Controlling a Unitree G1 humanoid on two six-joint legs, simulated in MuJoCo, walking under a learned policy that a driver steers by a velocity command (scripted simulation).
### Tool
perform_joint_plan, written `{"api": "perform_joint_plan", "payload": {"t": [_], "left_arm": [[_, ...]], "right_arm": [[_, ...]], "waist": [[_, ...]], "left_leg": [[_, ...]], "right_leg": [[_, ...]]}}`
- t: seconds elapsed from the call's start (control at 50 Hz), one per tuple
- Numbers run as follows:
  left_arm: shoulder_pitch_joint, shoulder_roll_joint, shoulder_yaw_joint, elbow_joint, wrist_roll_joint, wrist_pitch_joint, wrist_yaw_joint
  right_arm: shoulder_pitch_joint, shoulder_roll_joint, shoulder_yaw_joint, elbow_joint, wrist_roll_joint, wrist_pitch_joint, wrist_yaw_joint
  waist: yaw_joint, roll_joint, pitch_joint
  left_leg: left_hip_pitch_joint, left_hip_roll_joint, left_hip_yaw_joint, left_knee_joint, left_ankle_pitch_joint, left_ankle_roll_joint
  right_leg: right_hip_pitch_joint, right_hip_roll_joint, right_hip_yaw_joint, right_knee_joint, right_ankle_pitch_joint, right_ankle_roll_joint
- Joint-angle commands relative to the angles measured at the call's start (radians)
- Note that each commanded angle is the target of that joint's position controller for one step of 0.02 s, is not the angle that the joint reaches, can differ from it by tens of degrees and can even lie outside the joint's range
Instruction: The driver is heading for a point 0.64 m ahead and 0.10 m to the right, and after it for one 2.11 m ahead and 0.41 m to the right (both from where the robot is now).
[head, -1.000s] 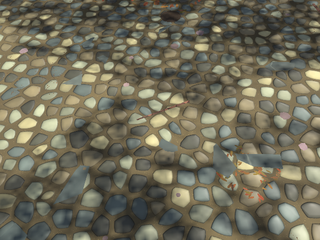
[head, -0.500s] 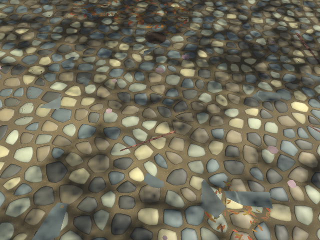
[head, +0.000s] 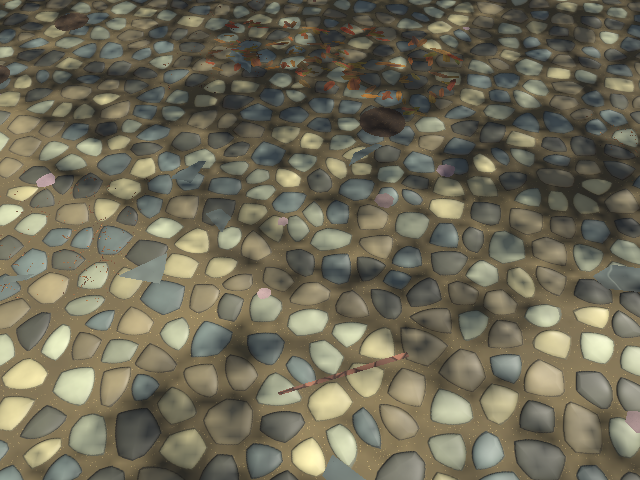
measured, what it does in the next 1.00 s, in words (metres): walks ahead: left foot, then right foot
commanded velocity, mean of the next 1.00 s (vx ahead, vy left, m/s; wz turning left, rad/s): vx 0.12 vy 0.00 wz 0.00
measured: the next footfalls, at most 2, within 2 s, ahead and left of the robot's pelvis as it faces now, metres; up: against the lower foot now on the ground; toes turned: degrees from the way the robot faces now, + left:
left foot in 0.16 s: +0.29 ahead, +0.14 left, +0.00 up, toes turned +1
right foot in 0.50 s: +0.26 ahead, -0.10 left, +0.00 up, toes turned -1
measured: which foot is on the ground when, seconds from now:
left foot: up 0.00-0.14, down 0.16-1.00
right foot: down 0.00-0.18, up 0.20-0.48, down 0.50-1.00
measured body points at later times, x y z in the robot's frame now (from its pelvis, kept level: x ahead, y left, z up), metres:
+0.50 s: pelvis +0.18 +0.04 -0.01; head +0.20 +0.04 +0.44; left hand +0.28 +0.31 -0.14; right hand +0.31 -0.21 -0.14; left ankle +0.25 +0.14 -0.75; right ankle +0.22 -0.10 -0.75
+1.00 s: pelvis +0.24 +0.02 -0.01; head +0.25 +0.02 +0.44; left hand +0.32 +0.28 -0.15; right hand +0.32 -0.24 -0.15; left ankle +0.25 +0.14 -0.75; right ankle +0.22 -0.10 -0.75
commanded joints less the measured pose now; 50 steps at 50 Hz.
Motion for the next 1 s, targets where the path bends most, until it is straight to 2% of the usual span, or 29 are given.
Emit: {"api": "perform_joint_plan", "payload": {"t": [0.02,0.06,0.1,0.12,0.14,0.16,0.18,0.2,0.22,0.24,0.26,0.28,0.32,0.34,0.38,0.42,0.46,0.48,0.5,0.52,0.54,0.56,0.58,0.64,0.72,0.84,1.0], "left_arm": [[-0.012,0.177,0.037,-0.045,-0.01,-0.006,0.011],[0.014,0.178,0.037,-0.025,-0.009,0.011,0.016],[0.008,0.187,0.04,-0.015,-0.008,0.026,0.023],[-0.013,0.194,0.042,-0.017,-0.008,0.032,0.025],[-0.036,0.186,0.039,-0.022,-0.009,0.036,0.028],[-0.013,0.148,0.024,-0.032,0.006,0.035,0.029],[0.13,0.052,-0.009,-0.029,0.027,0.024,0.021],[0.188,0.067,-0.011,0.009,0.01,0.02,0.013],[0.125,0.157,0.014,0.005,-0.017,0.027,0.01],[0.03,0.155,0.015,-0.02,-0.026,0.038,0.017],[-0.021,0.139,0.015,-0.028,-0.015,0.054,0.027],[-0.021,0.126,0.018,-0.026,-0.005,0.075,0.036],[0.025,0.083,0.01,-0.005,0.004,0.1,0.049],[0.032,0.071,0.007,0.001,0.009,0.103,0.054],[0.002,0.066,0.004,0.0,0.015,0.106,0.058],[-0.028,0.079,0.008,0.001,0.015,0.11,0.056],[-0.043,0.075,0.01,0.005,0.025,0.11,0.051],[-0.055,0.077,0.01,0.002,0.035,0.109,0.05],[-0.07,0.099,0.011,-0.011,0.04,0.105,0.053],[-0.106,0.173,0.025,-0.017,0.026,0.103,0.059],[-0.124,0.145,0.024,-0.001,0.018,0.098,0.056],[-0.139,0.099,0.013,0.002,0.022,0.088,0.052],[-0.154,0.08,0.006,0.008,0.027,0.079,0.05],[-0.142,0.082,0.004,0.03,0.016,0.057,0.046],[-0.125,0.086,0.003,0.061,0.01,0.058,0.05],[-0.139,0.081,0.001,0.095,0.008,0.069,0.05],[-0.151,0.072,-0.001,0.135,0.008,0.077,0.051]], "right_arm": [[-0.099,-0.034,0.001,-0.079,0.005,-0.022,0.017],[-0.129,-0.043,-0.002,-0.095,-0.001,-0.029,0.03],[-0.099,-0.07,-0.013,-0.093,-0.007,-0.033,0.039],[-0.046,-0.089,-0.022,-0.078,-0.012,-0.033,0.039],[0.061,-0.116,-0.036,-0.042,-0.02,-0.034,0.034],[0.153,-0.174,-0.051,-0.023,-0.032,-0.035,0.026],[0.208,-0.231,-0.054,-0.026,-0.057,-0.025,0.017],[0.242,-0.167,-0.039,-0.014,-0.033,-0.011,0.021],[0.203,-0.145,-0.032,-0.018,-0.015,0.002,0.026],[0.117,-0.126,-0.025,-0.026,-0.01,0.008,0.024],[0.043,-0.091,-0.012,-0.028,-0.013,0.01,0.023],[-0.012,-0.07,-0.005,-0.028,-0.022,0.009,0.022],[-0.071,-0.075,-0.009,-0.017,-0.041,0.007,0.023],[-0.082,-0.073,-0.009,-0.009,-0.044,0.005,0.021],[-0.072,-0.078,-0.01,0.014,-0.037,0.006,0.014],[-0.068,-0.084,-0.009,0.035,-0.029,0.017,0.007],[-0.081,-0.071,-0.001,0.051,-0.021,0.029,0.004],[-0.064,-0.048,0.008,0.066,-0.02,0.032,0.003],[-0.033,-0.03,0.016,0.085,-0.024,0.034,0.003],[0.019,-0.041,0.01,0.092,-0.028,0.035,0.002],[0.012,-0.038,0.01,0.098,-0.03,0.041,-0.005],[-0.002,-0.047,0.008,0.102,-0.028,0.046,-0.011],[0.001,-0.043,0.007,0.111,-0.025,0.051,-0.017],[0.015,-0.048,0.004,0.142,-0.026,0.054,-0.021],[0.001,-0.046,0.001,0.173,-0.015,0.052,-0.019],[0.004,-0.052,-0.002,0.225,-0.01,0.065,-0.026],[0.001,-0.062,-0.004,0.279,-0.008,0.075,-0.036]], "waist": [[0.004,-0.076,0.067],[0.008,-0.082,0.06],[-0.021,-0.109,0.017],[-0.055,-0.12,-0.018],[-0.113,-0.107,-0.082],[-0.142,-0.041,-0.186],[-0.1,0.172,-0.347],[-0.115,0.22,-0.485],[-0.129,0.122,-0.411],[-0.112,0.066,-0.275],[-0.087,0.02,-0.177],[-0.051,0.036,-0.136],[-0.01,0.087,-0.115],[-0.004,0.095,-0.121],[-0.021,0.093,-0.142],[-0.031,0.083,-0.136],[-0.019,0.068,-0.093],[-0.019,0.053,-0.062],[-0.03,0.014,-0.025],[-0.09,-0.097,0.014],[-0.088,-0.166,0.024],[-0.085,-0.171,0.032],[-0.091,-0.173,0.026],[-0.08,-0.125,-0.011],[-0.063,-0.076,-0.045],[-0.063,-0.042,-0.046],[-0.066,-0.043,-0.029]], "left_leg": [[0.084,-0.035,0.03,-0.14,0.11,0.003],[0.098,-0.061,0.03,-0.202,0.102,0.021],[0.158,-0.084,0.023,-0.238,0.055,0.047],[0.232,-0.104,0.033,-0.255,0.041,0.063],[0.378,-0.129,0.056,-0.292,0.09,0.085],[0.59,-0.047,0.004,-0.263,0.416,0.12],[0.977,0.226,-0.307,-0.186,0.73,0.289],[1.041,0.301,-0.48,-0.232,0.714,0.37],[0.933,0.254,-0.409,-0.281,0.514,0.333],[0.798,0.206,-0.323,-0.325,0.365,0.291],[0.649,0.164,-0.255,-0.374,0.275,0.266],[0.514,0.135,-0.205,-0.417,0.202,0.243],[0.355,0.083,-0.117,-0.47,0.164,0.235],[0.331,0.072,-0.089,-0.475,0.164,0.239],[0.341,0.072,-0.078,-0.481,0.081,0.241],[0.329,0.071,-0.088,-0.494,-0.126,0.228],[0.276,0.04,-0.084,-0.495,-0.384,0.182],[0.255,0.014,-0.081,-0.488,-0.478,0.143],[0.247,-0.019,-0.069,-0.459,-0.53,0.095],[0.267,-0.085,-0.017,-0.422,-0.503,0.054],[0.376,-0.117,0.034,-0.38,-0.403,0.03],[0.443,-0.116,0.039,-0.345,-0.335,0.026],[0.477,-0.112,0.04,-0.33,-0.285,0.033],[0.489,-0.102,0.033,-0.321,-0.171,0.047],[0.503,-0.097,0.035,-0.309,-0.059,0.043],[0.533,-0.095,0.038,-0.301,0.005,0.036],[0.546,-0.091,0.038,-0.308,0.0,0.031]], "right_leg": [[-0.086,-0.258,0.112,-0.097,0.23,-0.15],[-0.012,-0.273,0.108,-0.028,0.358,-0.129],[0.05,-0.287,0.116,0.058,0.461,-0.097],[0.064,-0.279,0.114,0.125,0.546,-0.078],[0.053,-0.236,0.093,0.251,0.624,-0.049],[-0.032,-0.17,0.053,0.44,0.491,-0.002],[-0.362,-0.053,0.029,0.805,-0.052,0.072],[-0.45,-0.007,0.14,0.978,-0.506,0.094],[-0.495,-0.054,0.175,1.042,-0.487,0.091],[-0.54,-0.096,0.133,1.018,-0.428,0.093],[-0.53,-0.131,0.115,0.951,-0.372,0.1],[-0.446,-0.164,0.121,0.869,-0.315,0.105],[-0.289,-0.152,0.084,0.74,-0.242,0.119],[-0.246,-0.148,0.076,0.671,-0.226,0.121],[-0.197,-0.147,0.073,0.552,-0.14,0.115],[-0.152,-0.141,0.065,0.463,-0.051,0.103],[-0.08,-0.123,0.044,0.341,0.031,0.08],[-0.06,-0.13,0.055,0.284,0.048,0.065],[-0.066,-0.18,0.113,0.207,0.073,0.042],[-0.141,-0.212,0.144,0.191,-0.01,0.015],[-0.267,-0.187,0.141,0.15,-0.204,0.008],[-0.319,-0.176,0.14,0.119,-0.246,0.022],[-0.328,-0.171,0.135,0.112,-0.207,0.039],[-0.242,-0.158,0.113,0.161,-0.012,0.057],[-0.166,-0.146,0.095,0.202,0.143,0.047],[-0.139,-0.135,0.081,0.205,0.212,0.04],[-0.128,-0.122,0.067,0.188,0.205,0.041]]}}
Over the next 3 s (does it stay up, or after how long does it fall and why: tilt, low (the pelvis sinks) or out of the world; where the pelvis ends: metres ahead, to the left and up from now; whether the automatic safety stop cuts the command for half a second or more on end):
stays up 1.00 -0.16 0.00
